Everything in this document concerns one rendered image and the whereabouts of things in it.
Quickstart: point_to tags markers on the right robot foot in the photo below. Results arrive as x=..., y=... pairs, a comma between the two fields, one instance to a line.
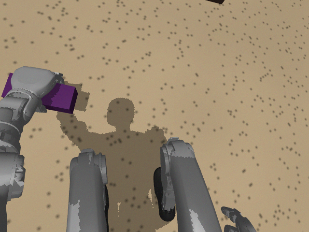
x=164, y=214

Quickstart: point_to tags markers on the left robot arm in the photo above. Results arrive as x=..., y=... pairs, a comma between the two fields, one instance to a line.
x=16, y=110

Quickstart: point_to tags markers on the right robot hand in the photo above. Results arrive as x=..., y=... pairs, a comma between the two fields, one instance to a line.
x=242, y=223

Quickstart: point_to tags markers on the left robot hand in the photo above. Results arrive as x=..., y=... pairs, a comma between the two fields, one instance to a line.
x=37, y=81

